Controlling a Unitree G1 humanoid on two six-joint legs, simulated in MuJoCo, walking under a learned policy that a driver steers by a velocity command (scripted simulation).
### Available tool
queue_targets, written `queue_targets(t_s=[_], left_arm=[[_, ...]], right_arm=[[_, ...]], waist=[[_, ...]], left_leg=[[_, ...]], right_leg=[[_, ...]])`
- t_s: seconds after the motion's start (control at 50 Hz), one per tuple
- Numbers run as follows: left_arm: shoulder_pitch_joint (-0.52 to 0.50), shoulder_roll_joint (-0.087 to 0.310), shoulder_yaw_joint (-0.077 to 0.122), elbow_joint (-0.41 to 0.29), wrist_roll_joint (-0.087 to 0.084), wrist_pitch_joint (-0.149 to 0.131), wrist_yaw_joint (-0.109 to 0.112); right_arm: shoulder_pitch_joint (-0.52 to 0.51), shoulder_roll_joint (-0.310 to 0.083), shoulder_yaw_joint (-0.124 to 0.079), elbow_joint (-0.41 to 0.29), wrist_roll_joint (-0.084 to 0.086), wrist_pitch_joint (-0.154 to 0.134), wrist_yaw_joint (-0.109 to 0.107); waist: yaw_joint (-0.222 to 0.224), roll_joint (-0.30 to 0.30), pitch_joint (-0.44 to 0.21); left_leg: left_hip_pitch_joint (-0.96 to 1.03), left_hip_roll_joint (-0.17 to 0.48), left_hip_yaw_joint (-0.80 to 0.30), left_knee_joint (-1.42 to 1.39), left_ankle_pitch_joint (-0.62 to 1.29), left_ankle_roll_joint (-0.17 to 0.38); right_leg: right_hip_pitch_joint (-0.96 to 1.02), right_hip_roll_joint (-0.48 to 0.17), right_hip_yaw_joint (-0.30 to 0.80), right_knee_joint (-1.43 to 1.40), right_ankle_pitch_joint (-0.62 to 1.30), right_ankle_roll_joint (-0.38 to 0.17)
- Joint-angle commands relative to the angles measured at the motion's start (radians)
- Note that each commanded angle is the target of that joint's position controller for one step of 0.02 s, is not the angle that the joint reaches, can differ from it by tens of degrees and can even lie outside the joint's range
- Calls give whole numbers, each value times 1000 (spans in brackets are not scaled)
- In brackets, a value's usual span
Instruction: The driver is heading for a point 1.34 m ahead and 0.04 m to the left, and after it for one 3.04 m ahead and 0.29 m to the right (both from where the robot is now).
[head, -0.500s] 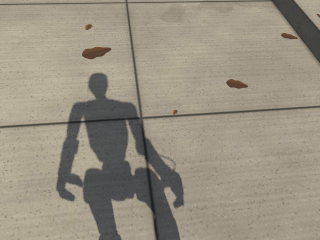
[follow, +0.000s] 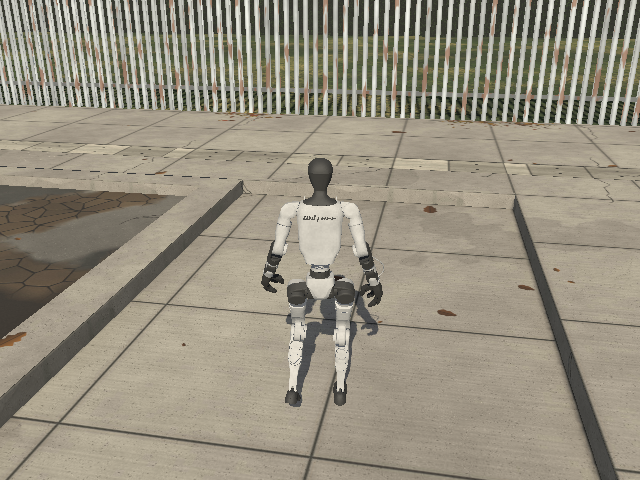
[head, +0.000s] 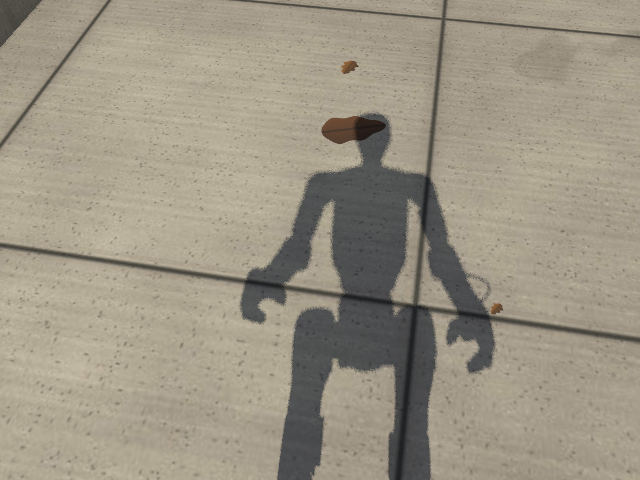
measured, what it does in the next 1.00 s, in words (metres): walks ahead: left foot, then right foot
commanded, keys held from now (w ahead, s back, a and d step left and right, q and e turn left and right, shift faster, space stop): w+q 0.38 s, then w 0.28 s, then w+e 0.34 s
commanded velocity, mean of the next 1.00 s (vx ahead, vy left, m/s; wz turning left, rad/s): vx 0.50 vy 0.00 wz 0.26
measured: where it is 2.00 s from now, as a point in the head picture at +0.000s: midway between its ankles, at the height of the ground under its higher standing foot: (268, 252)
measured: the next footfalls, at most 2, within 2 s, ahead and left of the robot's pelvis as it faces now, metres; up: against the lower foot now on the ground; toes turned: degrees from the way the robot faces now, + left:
left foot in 0.38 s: +0.34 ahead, +0.19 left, +0.00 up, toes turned +17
right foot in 0.96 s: +0.72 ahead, +0.09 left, +0.00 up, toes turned +12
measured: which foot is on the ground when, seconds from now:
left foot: up 0.00-0.36, down 0.38-0.96, up 0.98-1.00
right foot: down 0.00-0.40, up 0.42-0.94, down 0.96-1.00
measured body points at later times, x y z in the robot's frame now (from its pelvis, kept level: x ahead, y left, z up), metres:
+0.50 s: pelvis +0.26 +0.10 -0.01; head +0.30 +0.12 +0.44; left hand +0.27 +0.39 -0.14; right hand +0.48 -0.11 -0.10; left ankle +0.30 +0.18 -0.74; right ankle +0.19 -0.09 -0.63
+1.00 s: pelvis +0.56 +0.13 -0.02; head +0.59 +0.14 +0.43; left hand +0.69 +0.42 -0.11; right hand +0.66 -0.14 -0.14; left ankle +0.32 +0.19 -0.68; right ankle +0.68 +0.08 -0.74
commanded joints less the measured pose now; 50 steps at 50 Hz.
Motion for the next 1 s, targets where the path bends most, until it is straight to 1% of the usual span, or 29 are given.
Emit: queue_targets(t_s=[0.02,0.06,0.1,0.14,0.2,0.26,0.3,0.34,0.36,0.38,0.4,0.42,0.44,0.46,0.48,0.5,0.52,0.56,0.64,0.7,0.74,0.84,0.88,0.9,0.92,0.94,0.96,0.98,1.0], left_arm=[[31,85,24,-20,0,-14,-5],[41,113,35,-2,-8,-22,-7],[55,138,44,10,-6,-19,-4],[61,154,48,15,-5,-12,-2],[85,175,50,21,-10,2,3],[128,203,56,34,-24,19,4],[141,221,62,41,-34,35,6],[127,247,69,37,-39,49,11],[109,253,70,31,-41,59,15],[121,221,58,23,-32,63,21],[161,122,24,-13,7,53,17],[190,73,-2,-54,-4,11,3],[84,175,24,-58,-47,-13,-10],[58,169,21,-66,-60,-21,-14],[48,155,18,-55,-40,-19,-5],[54,158,25,-46,-22,-8,0],[79,154,27,-39,-20,6,-3],[102,127,25,-30,-14,29,-3],[-17,97,18,-67,-3,40,2],[-81,75,9,-77,-16,32,-11],[-133,65,2,-90,-24,29,-22],[-210,69,-3,-141,-33,23,-57],[-193,77,0,-151,-31,20,-71],[-155,91,7,-148,-28,21,-72],[-88,118,20,-137,-25,25,-69],[48,156,43,-105,-23,28,-63],[203,217,66,-81,-22,34,-50],[276,319,90,-81,-22,32,-44],[310,240,70,-71,-32,34,-43]], right_arm=[[33,-34,-15,-82,4,6,5],[-14,-25,-11,-117,-3,17,4],[-57,-32,-10,-145,-9,17,6],[-100,-35,-8,-163,-6,10,17],[-211,-25,-1,-199,-7,-1,40],[-295,-28,2,-246,-3,3,58],[-318,-43,-4,-272,-4,6,67],[-262,-78,-22,-277,-9,10,69],[-143,-111,-44,-251,-10,12,67],[48,-179,-83,-194,-7,16,53],[153,-288,-112,-178,-5,22,31],[122,-318,-100,-215,-10,5,37],[127,-211,-70,-203,-18,-9,48],[95,-175,-58,-191,-21,-16,50],[13,-145,-47,-202,-18,-18,50],[-48,-108,-34,-213,-23,-21,50],[-75,-99,-29,-218,-31,-25,48],[-71,-109,-31,-203,-29,-39,43],[-8,-121,-32,-157,-25,-43,21],[15,-129,-31,-132,-27,-39,12],[39,-138,-32,-109,-29,-41,10],[75,-149,-39,-54,-28,-31,6],[52,-161,-43,-52,-26,-22,-1],[34,-175,-45,-57,-28,-17,-6],[22,-188,-48,-63,-30,-10,-11],[0,-189,-45,-70,-30,-1,-16],[8,-176,-35,-88,-38,-3,-24],[144,-49,7,-121,-59,-29,-4],[96,-88,8,-110,-42,-64,12]], waist=[[0,-113,-49],[0,-97,-17],[6,-81,-11],[19,-80,-9],[61,-77,12],[90,-85,39],[86,-93,49],[35,-123,0],[-39,-119,-66],[-123,-81,-165],[-120,142,-245],[-54,260,-410],[-111,106,-356],[-84,87,-238],[-41,-10,-172],[-4,-2,-136],[22,20,-127],[38,12,-118],[6,6,-48],[-26,29,-22],[-53,33,10],[-78,19,57],[-57,29,37],[-34,47,0],[1,66,-58],[77,51,-137],[141,-10,-234],[68,-275,-375],[115,-237,-460]], left_leg=[[-179,122,-25,-4,57,-2],[-228,139,-22,-64,93,-8],[-278,146,-26,-139,170,-18],[-287,143,-12,-245,274,-18],[-253,124,53,-417,387,-13],[-248,109,95,-516,352,3],[-243,90,123,-556,264,28],[-124,25,180,-583,160,67],[36,-30,216,-631,173,96],[318,-75,203,-664,213,135],[639,169,-189,-701,200,231],[824,354,-737,-901,38,394],[793,338,-650,-945,62,328],[668,309,-484,-929,155,288],[515,265,-360,-923,262,250],[403,225,-274,-941,354,229],[334,205,-237,-969,393,223],[284,187,-174,-1010,483,235],[305,163,-85,-1053,528,215],[339,147,-22,-1067,458,176],[360,164,-1,-1083,403,166],[527,237,37,-1033,472,149],[566,248,69,-972,640,126],[570,241,90,-914,819,111],[573,227,110,-818,1008,95],[532,186,154,-630,1116,66],[325,153,175,-359,918,26],[-122,-44,141,61,139,-56],[-281,-84,-31,178,-190,-44]], right_leg=[[165,-283,260,-268,21,-169],[151,-296,197,-300,83,-187],[179,-306,141,-308,134,-194],[210,-293,71,-304,173,-179],[236,-276,-21,-283,182,-149],[308,-304,-50,-262,155,-127],[369,-328,-67,-220,211,-110],[397,-328,-109,-80,518,-86],[375,-302,-147,94,668,-66],[245,-256,-170,346,656,-30],[-120,-173,-172,713,77,23],[-398,-9,47,963,-465,43],[-498,-67,148,1006,-387,25],[-511,-107,128,951,-304,4],[-451,-156,125,872,-226,4],[-381,-186,130,801,-182,7],[-320,-199,133,776,-149,13],[-291,-191,117,724,-103,34],[-385,-177,109,517,82,66],[-375,-152,92,325,244,57],[-367,-137,75,244,301,43],[-441,-106,79,157,189,-15],[-398,-79,57,140,107,-46],[-322,-46,26,142,64,-63],[-215,-5,-9,152,27,-82],[-28,43,-37,116,51,-110],[267,-45,114,122,107,-161],[672,-316,649,84,-12,-367],[769,-356,910,-91,-166,-385]])
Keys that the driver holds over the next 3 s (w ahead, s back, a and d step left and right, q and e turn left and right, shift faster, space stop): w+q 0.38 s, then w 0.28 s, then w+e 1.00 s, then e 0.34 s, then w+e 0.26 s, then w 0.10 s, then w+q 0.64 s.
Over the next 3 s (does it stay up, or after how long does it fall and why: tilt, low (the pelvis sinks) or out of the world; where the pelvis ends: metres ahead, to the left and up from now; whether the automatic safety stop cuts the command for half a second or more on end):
stays up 1.38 -0.04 0.01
